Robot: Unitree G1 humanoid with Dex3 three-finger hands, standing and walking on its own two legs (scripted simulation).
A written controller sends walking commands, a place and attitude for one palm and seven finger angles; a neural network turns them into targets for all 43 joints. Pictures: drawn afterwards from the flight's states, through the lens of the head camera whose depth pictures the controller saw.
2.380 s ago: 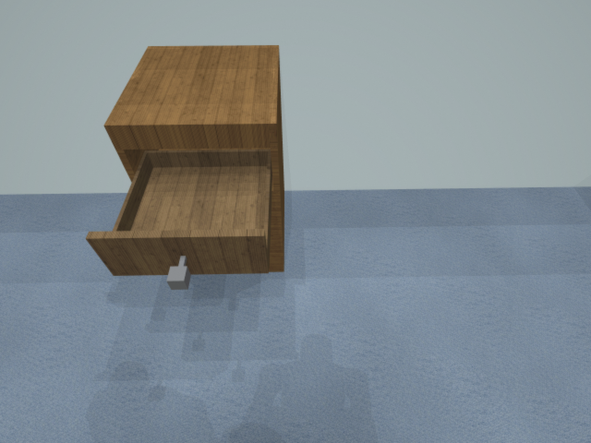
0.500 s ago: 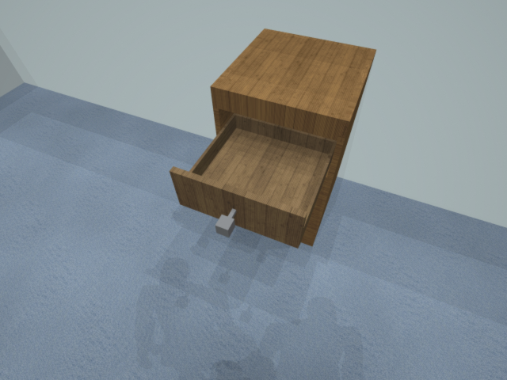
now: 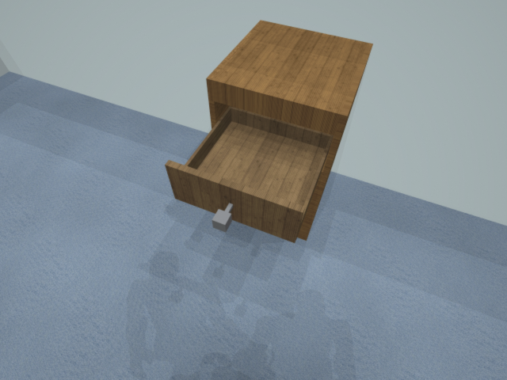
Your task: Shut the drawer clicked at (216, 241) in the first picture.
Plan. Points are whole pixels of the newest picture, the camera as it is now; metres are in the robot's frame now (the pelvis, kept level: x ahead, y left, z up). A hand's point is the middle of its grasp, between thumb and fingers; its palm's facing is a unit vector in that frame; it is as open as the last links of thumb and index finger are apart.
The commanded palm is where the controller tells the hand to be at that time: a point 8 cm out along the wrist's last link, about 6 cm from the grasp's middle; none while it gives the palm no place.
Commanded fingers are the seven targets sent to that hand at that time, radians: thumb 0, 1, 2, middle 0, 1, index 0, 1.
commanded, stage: turn to face it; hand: left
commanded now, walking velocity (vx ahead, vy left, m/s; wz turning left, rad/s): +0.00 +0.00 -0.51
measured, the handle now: (225, 215) +0.53 +0.11 -0.22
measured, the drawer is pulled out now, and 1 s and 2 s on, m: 0.30 0.30 0.30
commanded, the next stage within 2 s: take the last steps up to it in 0.46 s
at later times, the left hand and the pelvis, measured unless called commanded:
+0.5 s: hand out of the picture +0.08 +0.16 -0.16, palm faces -0.15 -0.95 -0.28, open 7.3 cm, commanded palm none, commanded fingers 0.00 0.90 0.90 -0.20 -0.30 -0.20 -0.30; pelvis +0.00 -0.03 +0.00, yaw -13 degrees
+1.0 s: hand (192, 329) +0.23 +0.14 -0.17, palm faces -0.28 -0.94 -0.18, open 7.3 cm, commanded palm none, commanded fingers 0.00 0.90 0.90 -0.20 -0.30 -0.20 -0.30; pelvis +0.09 -0.02 +0.01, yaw -17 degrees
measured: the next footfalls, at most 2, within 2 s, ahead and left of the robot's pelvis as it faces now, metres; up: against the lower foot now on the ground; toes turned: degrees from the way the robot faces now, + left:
left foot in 0.74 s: +0.10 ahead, +0.07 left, +0.00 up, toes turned -18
right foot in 1.10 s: +0.14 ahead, -0.11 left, +0.00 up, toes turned -27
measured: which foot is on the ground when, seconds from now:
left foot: down 0.00-0.26, up 0.28-0.72, down 0.74-1.00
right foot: down 0.00-0.74, up 0.76-1.00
